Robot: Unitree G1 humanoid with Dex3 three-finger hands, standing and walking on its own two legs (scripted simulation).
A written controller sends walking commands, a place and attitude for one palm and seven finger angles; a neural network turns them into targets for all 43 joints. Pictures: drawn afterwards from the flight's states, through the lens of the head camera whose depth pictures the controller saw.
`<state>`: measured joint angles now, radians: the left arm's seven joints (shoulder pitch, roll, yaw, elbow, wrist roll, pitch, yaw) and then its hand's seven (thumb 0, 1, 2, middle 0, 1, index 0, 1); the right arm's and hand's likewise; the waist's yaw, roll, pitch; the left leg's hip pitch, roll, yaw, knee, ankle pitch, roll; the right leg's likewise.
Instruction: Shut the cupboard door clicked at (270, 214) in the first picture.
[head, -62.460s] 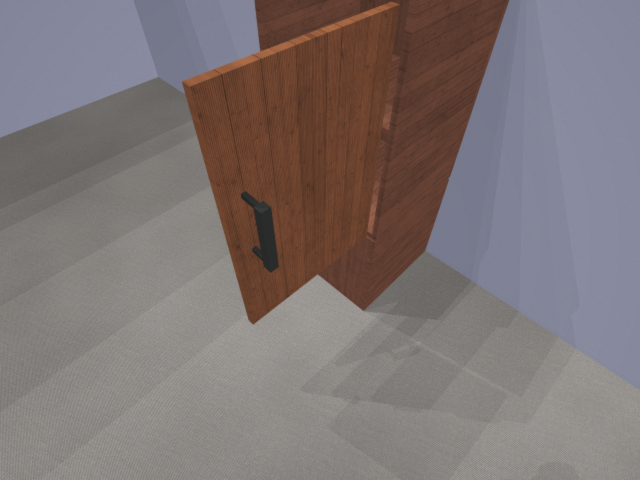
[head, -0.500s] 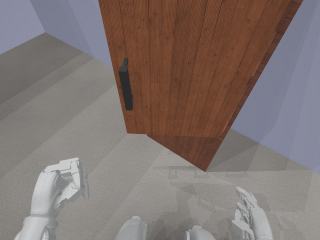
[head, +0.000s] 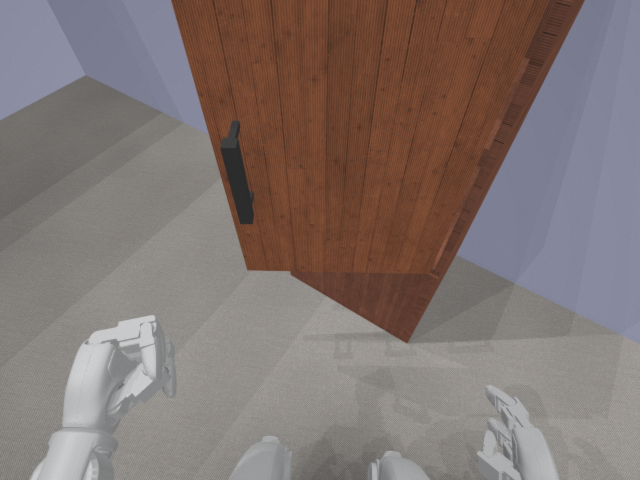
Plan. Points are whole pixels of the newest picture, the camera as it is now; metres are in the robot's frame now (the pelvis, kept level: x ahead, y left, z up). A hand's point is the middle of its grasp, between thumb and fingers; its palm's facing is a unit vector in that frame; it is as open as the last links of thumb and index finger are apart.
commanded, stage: bring the fist close to the handle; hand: left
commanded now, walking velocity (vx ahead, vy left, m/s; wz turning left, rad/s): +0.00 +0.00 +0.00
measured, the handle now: (241, 175) +0.52 +0.16 +0.06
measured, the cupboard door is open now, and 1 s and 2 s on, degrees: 32 32 28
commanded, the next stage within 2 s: push the door shut along its arc in 1.50 s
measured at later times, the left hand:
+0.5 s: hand (205, 307) +0.30 +0.16 +0.06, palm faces +0.01 -1.00 -0.03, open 3.1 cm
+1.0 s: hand (246, 234) +0.41 +0.13 +0.06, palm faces +0.04 -1.00 -0.03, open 3.1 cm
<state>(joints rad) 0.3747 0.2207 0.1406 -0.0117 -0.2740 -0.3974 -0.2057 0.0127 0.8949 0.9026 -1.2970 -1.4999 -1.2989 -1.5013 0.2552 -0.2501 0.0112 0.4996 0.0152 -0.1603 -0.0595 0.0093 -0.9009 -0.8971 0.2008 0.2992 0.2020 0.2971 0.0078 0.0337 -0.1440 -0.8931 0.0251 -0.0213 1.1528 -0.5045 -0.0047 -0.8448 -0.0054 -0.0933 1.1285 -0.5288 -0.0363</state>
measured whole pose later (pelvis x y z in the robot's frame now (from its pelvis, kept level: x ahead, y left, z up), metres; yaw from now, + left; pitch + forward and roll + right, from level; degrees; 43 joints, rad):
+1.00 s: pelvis +0.00 +0.00 +0.01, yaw -1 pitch +17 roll +0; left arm -0.43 0.19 0.15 0.69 -0.13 -0.41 -0.02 0.01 0.89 0.90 -1.30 -1.50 -1.30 -1.50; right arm 0.28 -0.24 0.01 0.62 0.00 -0.07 -0.02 0.01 -0.90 -0.90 0.20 0.30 0.20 0.30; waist -0.06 0.02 -0.14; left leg -0.91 0.03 0.01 1.08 -0.47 0.00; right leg -0.89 0.00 -0.06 1.09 -0.49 -0.03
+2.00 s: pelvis -0.01 +0.01 -0.01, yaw -1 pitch +21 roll -1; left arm -0.82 0.31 0.23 1.13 -0.10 -0.50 -0.10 -0.01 0.91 0.96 -1.30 -1.50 -1.30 -1.50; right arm 0.30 -0.26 0.01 0.66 -0.01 -0.03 -0.01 0.00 -0.90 -0.90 0.20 0.30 0.20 0.30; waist -0.12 0.03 -0.13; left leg -1.05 0.02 0.00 1.15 -0.46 0.01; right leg -1.01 0.00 -0.07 1.13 -0.48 -0.03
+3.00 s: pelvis -0.01 +0.02 -0.04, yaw -4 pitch +30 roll -5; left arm -1.32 0.57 0.27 1.35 -0.01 -0.28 -0.28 0.01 0.90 0.90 -1.30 -1.50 -1.30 -1.50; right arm 0.40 -0.27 0.05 0.66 -0.04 -0.05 0.02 0.00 -0.90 -0.90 0.20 0.30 0.20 0.30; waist -0.28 0.06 -0.12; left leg -1.31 0.05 -0.03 1.29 -0.51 0.02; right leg -1.25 0.02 -0.09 1.21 -0.50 -0.01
